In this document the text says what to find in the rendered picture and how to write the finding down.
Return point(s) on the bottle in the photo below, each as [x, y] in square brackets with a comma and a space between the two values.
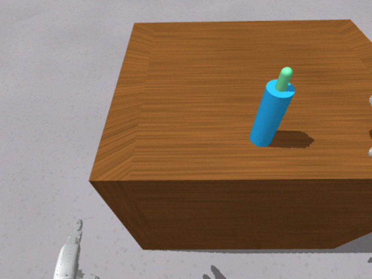
[275, 100]

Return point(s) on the left robot hand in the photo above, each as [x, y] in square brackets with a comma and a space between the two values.
[67, 264]

